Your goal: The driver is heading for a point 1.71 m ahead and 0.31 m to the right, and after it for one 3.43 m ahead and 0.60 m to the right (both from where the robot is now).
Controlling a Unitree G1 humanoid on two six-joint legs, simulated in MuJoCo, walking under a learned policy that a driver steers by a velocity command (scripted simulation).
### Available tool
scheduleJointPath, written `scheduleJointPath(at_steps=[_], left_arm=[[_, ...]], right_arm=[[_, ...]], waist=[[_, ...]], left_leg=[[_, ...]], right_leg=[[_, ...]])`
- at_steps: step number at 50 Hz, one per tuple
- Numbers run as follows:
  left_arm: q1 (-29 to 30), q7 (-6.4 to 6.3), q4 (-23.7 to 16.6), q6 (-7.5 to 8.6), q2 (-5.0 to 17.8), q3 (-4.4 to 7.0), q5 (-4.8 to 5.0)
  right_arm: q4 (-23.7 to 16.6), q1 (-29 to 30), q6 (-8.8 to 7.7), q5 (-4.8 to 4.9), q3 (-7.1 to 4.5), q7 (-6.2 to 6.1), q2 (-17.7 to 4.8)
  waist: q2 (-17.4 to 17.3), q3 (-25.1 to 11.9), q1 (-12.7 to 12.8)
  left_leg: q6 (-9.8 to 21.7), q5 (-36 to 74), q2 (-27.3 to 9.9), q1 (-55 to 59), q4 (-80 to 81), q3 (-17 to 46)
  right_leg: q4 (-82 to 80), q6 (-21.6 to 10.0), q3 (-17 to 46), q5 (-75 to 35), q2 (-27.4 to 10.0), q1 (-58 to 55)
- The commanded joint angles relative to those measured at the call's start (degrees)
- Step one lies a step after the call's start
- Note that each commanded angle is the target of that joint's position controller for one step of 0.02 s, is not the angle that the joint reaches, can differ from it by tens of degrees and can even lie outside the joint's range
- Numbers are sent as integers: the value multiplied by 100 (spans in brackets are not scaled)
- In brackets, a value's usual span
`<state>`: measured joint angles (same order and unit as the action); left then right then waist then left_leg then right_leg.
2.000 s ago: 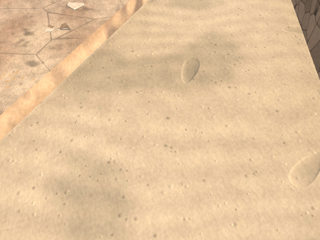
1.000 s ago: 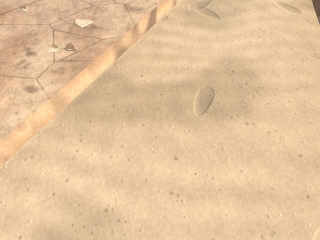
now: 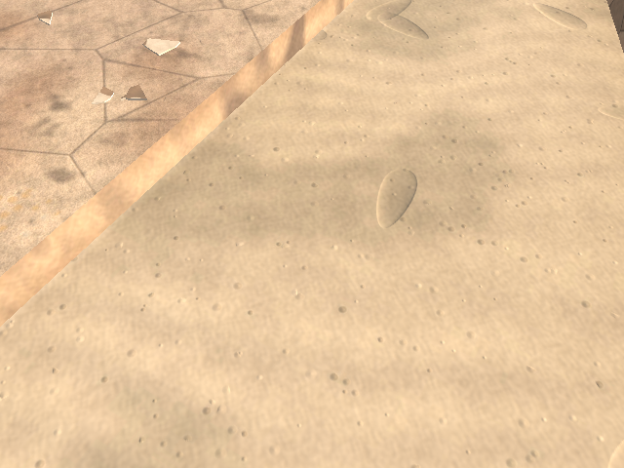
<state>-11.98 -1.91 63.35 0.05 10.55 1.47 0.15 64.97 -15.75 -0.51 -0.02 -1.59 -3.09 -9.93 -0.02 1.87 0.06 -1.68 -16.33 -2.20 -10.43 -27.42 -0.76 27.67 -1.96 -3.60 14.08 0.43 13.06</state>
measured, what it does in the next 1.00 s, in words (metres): walks ahead: left foot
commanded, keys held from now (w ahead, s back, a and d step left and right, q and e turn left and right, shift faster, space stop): no key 0.38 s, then w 0.62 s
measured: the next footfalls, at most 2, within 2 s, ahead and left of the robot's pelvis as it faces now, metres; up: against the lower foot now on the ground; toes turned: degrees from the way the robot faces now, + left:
left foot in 0.70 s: +0.09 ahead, +0.16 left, +0.00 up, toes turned +4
right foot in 1.16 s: +0.47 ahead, -0.05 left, +0.00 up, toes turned -2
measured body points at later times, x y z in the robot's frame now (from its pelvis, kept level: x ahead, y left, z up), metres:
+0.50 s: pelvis +0.01 +0.00 +0.00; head +0.02 +0.01 +0.45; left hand +0.02 +0.25 -0.16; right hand +0.00 -0.23 -0.16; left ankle -0.02 +0.13 -0.73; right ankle +0.01 -0.10 -0.74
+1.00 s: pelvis +0.17 +0.07 +0.01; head +0.18 +0.09 +0.46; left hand +0.34 +0.31 -0.12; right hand +0.07 -0.15 -0.13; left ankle +0.05 +0.16 -0.74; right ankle +0.33 -0.10 -0.67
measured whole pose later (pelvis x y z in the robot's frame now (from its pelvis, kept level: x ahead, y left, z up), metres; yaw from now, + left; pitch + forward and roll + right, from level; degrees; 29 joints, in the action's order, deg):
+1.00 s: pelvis +0.17 +0.07 +0.01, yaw +1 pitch +3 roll -1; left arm -3.1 0.7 54.3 4.8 14.1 3.2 1.4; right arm 62.4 -29.4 -5.7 -0.2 -1.3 -0.7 -8.0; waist 2.0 -1.6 -4.4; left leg 2.6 -16.3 1.3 1.7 -11.8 -3.4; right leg 44.8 -2.4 -0.5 -0.3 -5.7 40.7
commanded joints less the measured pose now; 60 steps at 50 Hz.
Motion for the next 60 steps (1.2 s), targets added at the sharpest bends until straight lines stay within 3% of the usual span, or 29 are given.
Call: scheduleJointPath(at_steps=[1,19,21,22,24,25,27,28,30,32,34,35,36,37,38,39,40,41,42,44,48,51,53,55,56,57,58,59,60], left_arm=[[-205,-15,-129,34,531,76,2],[-339,-23,-134,38,497,64,10],[-500,-46,-69,11,610,118,66],[-562,-58,-80,6,767,177,112],[-971,-48,-58,84,1045,283,158],[-1128,-47,-42,149,1180,342,145],[-993,-38,-162,317,1118,340,29],[-766,-25,-265,392,1088,329,75],[-382,-8,-429,421,1011,313,189],[-194,15,-472,341,1161,351,239],[-252,44,-487,299,1014,313,246],[-88,84,-580,333,694,218,189],[-20,111,-753,412,268,115,79],[33,117,-917,515,270,115,221],[290,143,-1023,591,509,138,332],[304,167,-1015,639,678,168,280],[183,154,-911,655,712,201,173],[147,155,-866,650,816,250,104],[147,178,-828,624,811,270,95],[358,208,-873,556,627,249,85],[1441,265,-1285,545,388,149,116],[1981,351,-1468,552,415,110,163],[2226,420,-1589,585,406,83,144],[2096,472,-1642,629,532,125,126],[1717,467,-1559,646,719,202,106],[965,450,-1329,669,934,306,86],[126,415,-1063,665,1161,406,61],[-780,347,-843,636,1580,483,-124],[-860,365,-790,588,1751,446,-187]], right_arm=[[-73,-383,-23,2,-73,-15,-505],[-113,-515,-20,8,-72,-19,-461],[-52,-653,-7,55,-83,-31,-424],[-114,-589,-18,74,-96,-40,-440],[-351,-262,-136,80,-72,-12,-295],[-454,-86,-215,94,-67,37,-252],[-618,149,-332,161,-140,129,-386],[-659,94,-380,197,-162,161,-409],[-635,39,-461,205,-213,186,-478],[-367,-477,-493,159,-232,205,-288],[0,-1327,-430,119,-304,220,-308],[52,-1830,-434,99,-368,201,-525],[-41,-2267,-474,83,-449,204,-1154],[-24,-2284,-588,-23,-422,273,-1315],[-177,-1687,-679,5,-318,305,-1025],[-310,-1232,-716,20,-225,349,-802],[-435,-862,-702,18,-183,391,-775],[-494,-750,-683,16,-153,404,-695],[-461,-891,-651,-2,-112,390,-557],[-374,-1294,-623,-27,-103,320,-583],[-468,-1451,-564,-24,-131,192,-789],[-441,-1659,-551,25,-165,165,-847],[-403,-1677,-496,31,-175,157,-811],[-399,-1589,-438,11,-215,145,-914],[-431,-1485,-416,1,-245,135,-998],[-481,-1319,-386,12,-260,126,-1030],[-545,-1190,-381,20,-251,152,-1047],[-737,-1155,-419,-81,-177,179,-849],[-554,-2360,-469,-33,55,276,-25]], waist=[[-17,63,3],[-19,84,5],[116,13,33],[282,193,77],[855,513,262],[1019,610,327],[829,639,269],[739,544,117],[604,350,-55],[539,155,-374],[256,114,-632],[-521,11,-820],[-1843,-155,-803],[-1837,-162,-677],[-1013,419,-448],[-604,539,-282],[-414,442,-112],[-437,437,-49],[-491,381,-69],[-496,331,-152],[-394,441,-344],[-493,577,-460],[-483,713,-444],[-670,471,-242],[-843,142,-16],[-959,-305,359],[-893,-791,766],[-222,-1667,928],[1358,-2964,301]], left_leg=[[156,692,-33,-341,432,9],[158,739,-23,-341,423,9],[244,-638,224,-458,110,-272],[321,-1338,312,-777,-197,-381],[420,-1417,321,-1670,-1229,-529],[497,-1176,146,-1795,-1895,-345],[653,-1587,-218,-2468,-3032,139],[723,-1536,-395,-2607,-2989,314],[736,-1242,-366,-1952,-1810,109],[615,-317,135,-385,-621,-570],[472,90,462,805,-223,-775],[677,-463,-292,1355,368,372],[1234,-1141,-1668,1783,1360,2748],[1944,-2621,-2320,1540,2030,4556],[1836,-2992,-2270,1269,2015,4261],[1553,-2288,-1949,1096,1894,3434],[1324,-1372,-1617,869,1908,2668],[1168,-571,-1383,692,1950,2060],[1070,51,-1185,630,1974,1591],[1091,1171,-1019,745,1970,1073],[1073,1852,-898,697,2123,575],[1095,1776,-963,867,2227,401],[1036,2639,-985,1012,1960,212],[904,4049,-1043,1282,1419,109],[803,4976,-1049,1465,978,112],[673,5660,-945,1530,234,56],[458,5575,-696,1196,-801,-65],[234,3327,-316,-270,-2532,-138],[-23,-2351,681,-1998,-4853,303]], right_leg=[[-537,-140,356,-625,-309,-171],[-499,-134,343,-731,-301,-180],[-581,-269,370,1160,-243,-167],[-760,-428,651,2330,-422,3],[-1545,-960,2076,3762,-1418,-73],[-1916,-1274,2884,3867,-1943,85],[-2112,-1450,3389,3277,-2341,-46],[-2043,-1316,3217,2923,-2296,-159],[-1931,-876,2158,1977,-1760,-28],[-1471,-692,1137,1610,-1153,760],[-598,-598,746,1794,-812,1559],[890,-352,328,1198,-509,2144],[3040,-66,-107,1465,-45,3161],[4214,-213,604,1704,4,3873],[4735,-343,822,1143,-405,4505],[4733,-405,811,450,-582,4538],[4384,-385,773,-42,-719,4196],[3921,-329,738,-352,-816,3852],[3645,-262,630,-573,-829,3567],[3212,-128,418,-885,-766,3479],[1591,-8,196,-1587,-549,3185],[845,-31,51,-1846,-399,2882],[459,-126,-29,-1814,-280,2655],[258,-286,-55,-1679,-105,2094],[260,-386,-86,-1571,63,1591],[162,-511,-147,-1669,256,765],[-136,-666,-83,-2451,164,-419],[460,-1015,1039,-4546,-1000,-2414],[414,-2288,3341,-5977,-2741,-4308]])
Keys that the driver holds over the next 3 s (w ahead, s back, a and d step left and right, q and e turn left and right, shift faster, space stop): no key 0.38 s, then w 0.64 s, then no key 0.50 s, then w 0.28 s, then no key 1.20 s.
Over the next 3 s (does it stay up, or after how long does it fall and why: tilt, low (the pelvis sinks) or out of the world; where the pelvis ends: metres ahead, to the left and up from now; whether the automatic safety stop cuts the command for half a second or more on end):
stays up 0.57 0.03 -0.01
